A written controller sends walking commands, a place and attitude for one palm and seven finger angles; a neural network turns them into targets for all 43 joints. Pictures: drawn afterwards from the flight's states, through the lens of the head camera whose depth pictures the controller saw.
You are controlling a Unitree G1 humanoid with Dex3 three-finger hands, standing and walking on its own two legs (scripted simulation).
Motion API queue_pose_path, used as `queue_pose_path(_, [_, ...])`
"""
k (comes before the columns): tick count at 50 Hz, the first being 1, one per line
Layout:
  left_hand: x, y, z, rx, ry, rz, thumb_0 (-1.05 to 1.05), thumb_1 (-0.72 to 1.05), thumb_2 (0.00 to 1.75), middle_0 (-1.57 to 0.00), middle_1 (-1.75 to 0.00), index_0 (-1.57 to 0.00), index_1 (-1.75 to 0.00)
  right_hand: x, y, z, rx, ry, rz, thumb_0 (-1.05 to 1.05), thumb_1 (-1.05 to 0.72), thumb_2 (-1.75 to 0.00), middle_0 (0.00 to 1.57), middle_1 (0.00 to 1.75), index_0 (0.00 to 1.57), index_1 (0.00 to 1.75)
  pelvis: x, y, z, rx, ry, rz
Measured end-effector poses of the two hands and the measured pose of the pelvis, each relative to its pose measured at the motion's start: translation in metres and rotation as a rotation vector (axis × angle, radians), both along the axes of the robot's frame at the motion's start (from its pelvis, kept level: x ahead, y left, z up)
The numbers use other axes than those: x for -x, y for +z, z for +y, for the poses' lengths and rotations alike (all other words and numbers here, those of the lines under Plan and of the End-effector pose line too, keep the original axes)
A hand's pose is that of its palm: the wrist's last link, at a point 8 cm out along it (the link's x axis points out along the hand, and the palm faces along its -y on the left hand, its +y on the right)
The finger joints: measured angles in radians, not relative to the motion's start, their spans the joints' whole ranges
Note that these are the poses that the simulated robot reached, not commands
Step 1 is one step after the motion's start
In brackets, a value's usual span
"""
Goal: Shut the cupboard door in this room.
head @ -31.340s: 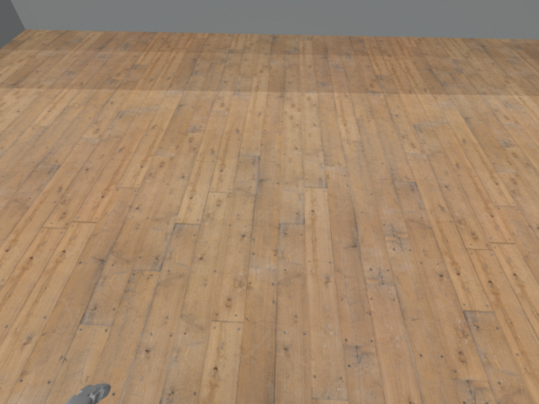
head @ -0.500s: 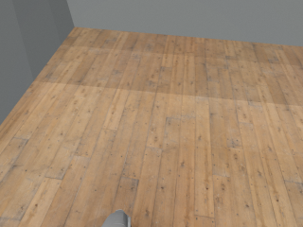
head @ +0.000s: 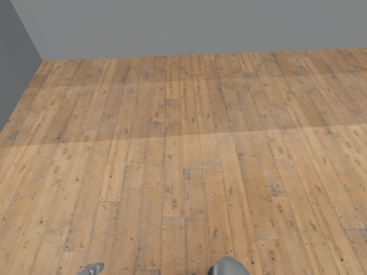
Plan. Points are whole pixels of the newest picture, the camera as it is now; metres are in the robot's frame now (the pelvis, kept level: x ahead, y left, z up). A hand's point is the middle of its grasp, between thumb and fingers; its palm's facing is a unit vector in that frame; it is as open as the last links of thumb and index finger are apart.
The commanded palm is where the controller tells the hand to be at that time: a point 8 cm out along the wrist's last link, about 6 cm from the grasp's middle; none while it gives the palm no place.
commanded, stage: walk to a spot facing it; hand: left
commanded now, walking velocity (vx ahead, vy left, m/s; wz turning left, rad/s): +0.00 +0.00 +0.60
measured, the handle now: out of the picture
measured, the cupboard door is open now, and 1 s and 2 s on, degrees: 89 89 89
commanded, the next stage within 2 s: none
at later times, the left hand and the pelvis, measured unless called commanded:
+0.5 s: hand (116, 272) +0.16 +0.18 -0.17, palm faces +0.25 -0.95 -0.19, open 7.3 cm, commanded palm none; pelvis +0.11 -0.02 +0.00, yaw +13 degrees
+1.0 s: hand out of the picture +0.11 +0.22 -0.15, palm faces +0.50 -0.82 -0.28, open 7.4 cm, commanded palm none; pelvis +0.12 -0.02 +0.00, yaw +30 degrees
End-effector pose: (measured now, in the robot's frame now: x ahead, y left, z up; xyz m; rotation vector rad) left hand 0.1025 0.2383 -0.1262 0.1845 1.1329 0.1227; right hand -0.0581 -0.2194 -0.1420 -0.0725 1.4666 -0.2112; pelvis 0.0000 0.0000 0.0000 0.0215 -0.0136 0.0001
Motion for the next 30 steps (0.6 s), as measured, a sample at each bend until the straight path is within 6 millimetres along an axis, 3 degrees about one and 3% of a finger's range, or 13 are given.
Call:
queue_pose_path(4, [-0.068, -0.006, -0.027, -0.023, -0.070, -0.055, 0.00, 0.91, 0.90, -0.20, -0.30, -0.20, -0.30, -0.002, -0.017, -0.004, -0.049, -0.062, 0.101, 0.00, -0.91, -0.90, 0.20, 0.30, 0.20, 0.30, -0.044, -0.016, -0.021, -0.012, -0.009, -0.005])
queue_pose_path(6, [-0.087, -0.009, -0.039, -0.025, -0.069, -0.085, 0.00, 0.91, 0.90, -0.20, -0.30, -0.20, -0.30, -0.013, -0.023, -0.009, -0.070, -0.065, 0.139, 0.00, -0.91, -0.90, 0.20, 0.30, 0.20, 0.30, -0.058, -0.020, -0.031, -0.010, -0.001, -0.010])
queue_pose_path(8, [-0.092, -0.007, -0.050, -0.014, -0.054, -0.085, 0.00, 0.91, 0.90, -0.20, -0.30, -0.20, -0.30, -0.034, -0.023, -0.016, -0.074, -0.049, 0.138, 0.01, -0.91, -0.90, 0.20, 0.30, 0.20, 0.30, -0.068, -0.017, -0.036, -0.001, 0.024, -0.023])
queue_pose_path(12, [-0.083, -0.004, -0.062, 0.011, 0.014, -0.044, 0.00, 0.91, 0.90, -0.20, -0.30, -0.20, -0.30, -0.092, -0.019, -0.030, -0.063, 0.016, 0.070, 0.01, -0.91, -0.90, 0.20, 0.30, 0.19, 0.30, -0.082, -0.007, -0.041, 0.005, 0.066, -0.025])
queue_pose_path(20, [-0.065, 0.000, -0.037, -0.008, 0.164, -0.026, -0.02, 0.94, 0.90, -0.21, -0.30, -0.21, -0.30, -0.209, -0.003, -0.045, -0.003, 0.176, -0.116, 0.00, -0.91, -0.90, 0.20, 0.30, 0.19, 0.30, -0.100, 0.000, -0.037, 0.023, 0.164, -0.009])
queue_pose_path(25, [-0.036, -0.017, -0.017, 0.017, 0.262, 0.014, -0.01, 0.92, 0.90, -0.21, -0.30, -0.21, -0.30, -0.266, 0.009, -0.033, 0.044, 0.291, -0.193, 0.00, -0.91, -0.90, 0.19, 0.30, 0.19, 0.30, -0.106, -0.005, -0.023, 0.044, 0.230, -0.004])
queue_pose_path(30, [0.005, -0.042, 0.011, 0.043, 0.364, 0.089, 0.00, 0.91, 0.90, -0.20, -0.30, -0.21, -0.30, -0.309, 0.014, -0.007, 0.089, 0.402, -0.270, 0.00, -0.91, -0.90, 0.19, 0.30, 0.19, 0.30, -0.107, -0.018, -0.001, 0.052, 0.297, 0.001])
